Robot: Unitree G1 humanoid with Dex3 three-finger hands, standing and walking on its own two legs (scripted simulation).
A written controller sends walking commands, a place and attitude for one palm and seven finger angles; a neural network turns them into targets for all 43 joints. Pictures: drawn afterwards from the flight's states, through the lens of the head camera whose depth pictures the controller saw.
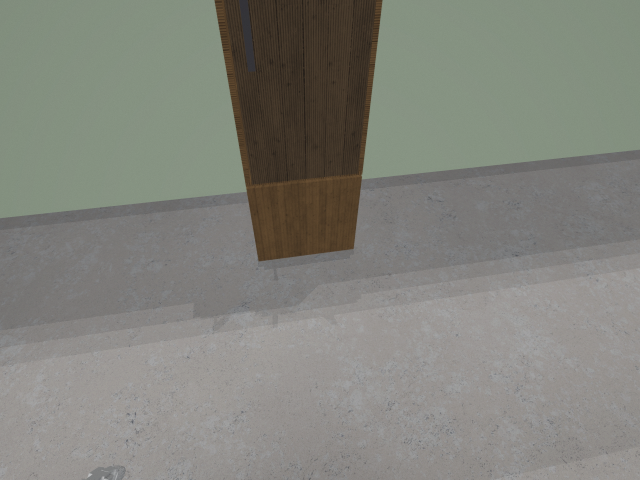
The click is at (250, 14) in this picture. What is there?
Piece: cupboard door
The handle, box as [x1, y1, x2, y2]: [239, 0, 255, 71]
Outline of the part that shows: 239,0 248,71 255,70 247,0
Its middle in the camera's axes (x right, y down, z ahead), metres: -0.17 -0.48 +0.90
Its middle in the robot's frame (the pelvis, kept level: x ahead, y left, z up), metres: +1.01 +0.23 +0.13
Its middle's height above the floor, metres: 0.90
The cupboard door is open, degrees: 0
